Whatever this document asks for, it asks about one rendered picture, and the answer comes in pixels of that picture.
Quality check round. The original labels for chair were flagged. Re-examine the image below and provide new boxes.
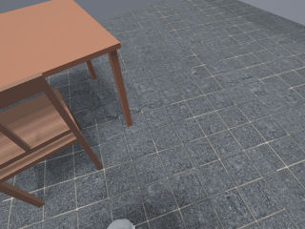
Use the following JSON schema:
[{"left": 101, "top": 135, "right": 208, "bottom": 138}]
[{"left": 0, "top": 72, "right": 103, "bottom": 208}]

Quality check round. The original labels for table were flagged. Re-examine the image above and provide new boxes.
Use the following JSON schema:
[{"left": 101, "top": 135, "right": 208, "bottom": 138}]
[{"left": 0, "top": 0, "right": 132, "bottom": 127}]

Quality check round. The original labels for left robot thigh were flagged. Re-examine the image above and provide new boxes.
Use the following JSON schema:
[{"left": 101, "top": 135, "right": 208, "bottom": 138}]
[{"left": 107, "top": 219, "right": 135, "bottom": 229}]

